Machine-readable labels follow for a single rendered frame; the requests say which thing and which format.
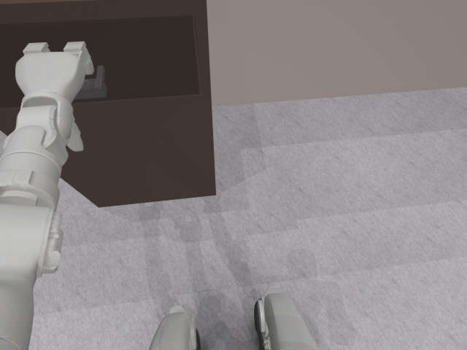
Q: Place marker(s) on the left robot hand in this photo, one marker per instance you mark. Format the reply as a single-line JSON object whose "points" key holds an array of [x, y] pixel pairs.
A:
{"points": [[61, 73]]}

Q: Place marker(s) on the handle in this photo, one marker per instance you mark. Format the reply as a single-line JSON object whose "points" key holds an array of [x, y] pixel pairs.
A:
{"points": [[94, 88]]}

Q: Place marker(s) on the cabinet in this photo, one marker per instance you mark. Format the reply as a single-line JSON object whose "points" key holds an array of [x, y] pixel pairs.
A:
{"points": [[136, 150]]}

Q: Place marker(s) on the left robot forearm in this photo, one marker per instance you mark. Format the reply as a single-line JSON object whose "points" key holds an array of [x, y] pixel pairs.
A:
{"points": [[34, 153]]}

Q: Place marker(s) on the robot thigh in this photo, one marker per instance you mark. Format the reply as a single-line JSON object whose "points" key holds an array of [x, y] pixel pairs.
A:
{"points": [[280, 318], [177, 331]]}

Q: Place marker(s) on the left robot upper arm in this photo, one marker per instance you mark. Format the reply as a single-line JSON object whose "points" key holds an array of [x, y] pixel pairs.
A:
{"points": [[30, 245]]}

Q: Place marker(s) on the right robot thigh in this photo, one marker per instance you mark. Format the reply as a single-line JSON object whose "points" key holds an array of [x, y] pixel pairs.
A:
{"points": [[280, 318]]}

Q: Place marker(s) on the left robot thigh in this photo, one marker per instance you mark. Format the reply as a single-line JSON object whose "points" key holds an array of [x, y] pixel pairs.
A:
{"points": [[177, 331]]}

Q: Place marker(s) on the drawer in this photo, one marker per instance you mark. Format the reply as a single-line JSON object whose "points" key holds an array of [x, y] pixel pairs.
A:
{"points": [[143, 57]]}

